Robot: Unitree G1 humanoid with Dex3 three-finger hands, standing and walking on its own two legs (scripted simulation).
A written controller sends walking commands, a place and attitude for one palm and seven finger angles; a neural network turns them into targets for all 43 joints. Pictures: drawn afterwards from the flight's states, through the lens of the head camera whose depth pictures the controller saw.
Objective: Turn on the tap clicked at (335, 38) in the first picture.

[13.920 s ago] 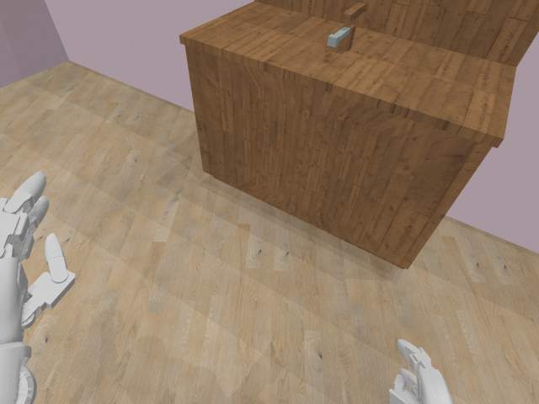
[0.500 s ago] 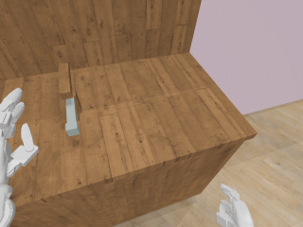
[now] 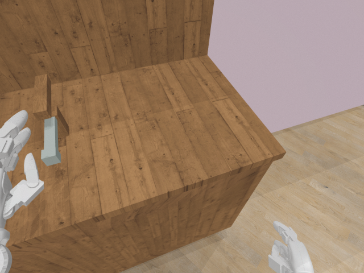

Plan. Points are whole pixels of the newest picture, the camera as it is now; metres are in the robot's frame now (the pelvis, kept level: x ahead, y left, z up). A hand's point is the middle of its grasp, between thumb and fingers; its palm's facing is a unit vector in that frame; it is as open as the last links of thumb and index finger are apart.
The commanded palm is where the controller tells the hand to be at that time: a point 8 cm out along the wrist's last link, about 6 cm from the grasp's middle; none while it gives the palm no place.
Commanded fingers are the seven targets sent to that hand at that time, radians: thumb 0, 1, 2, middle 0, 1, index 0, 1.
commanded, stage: shuffle to correct the standing spot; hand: left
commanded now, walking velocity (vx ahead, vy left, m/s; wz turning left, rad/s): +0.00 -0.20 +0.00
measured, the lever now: (51, 156) +0.32 +0.31 +0.07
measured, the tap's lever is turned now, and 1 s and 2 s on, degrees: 0 0 0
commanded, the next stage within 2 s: none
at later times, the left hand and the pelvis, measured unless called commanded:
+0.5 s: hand (46, 191) +0.21 +0.23 +0.15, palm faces +0.31 -0.87 -0.39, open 7.4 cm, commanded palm +0.15 +0.27 +0.18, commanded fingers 0.00 0.90 0.90 -0.20 -0.30 -0.20 -0.30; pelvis -0.01 -0.01 +0.00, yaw +0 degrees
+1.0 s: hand (37, 185) +0.22 +0.25 +0.16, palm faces +0.32 -0.86 -0.41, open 7.4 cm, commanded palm +0.16 +0.28 +0.18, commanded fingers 0.00 0.90 0.90 -0.20 -0.30 -0.20 -0.30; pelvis +0.00 +0.00 +0.00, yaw +0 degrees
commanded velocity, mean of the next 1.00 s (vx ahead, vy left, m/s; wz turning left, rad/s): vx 0.00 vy -0.20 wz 0.00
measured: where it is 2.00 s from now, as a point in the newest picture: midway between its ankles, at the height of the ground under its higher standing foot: outside the picture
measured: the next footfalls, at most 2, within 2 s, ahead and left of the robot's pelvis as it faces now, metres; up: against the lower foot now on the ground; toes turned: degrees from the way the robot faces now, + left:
none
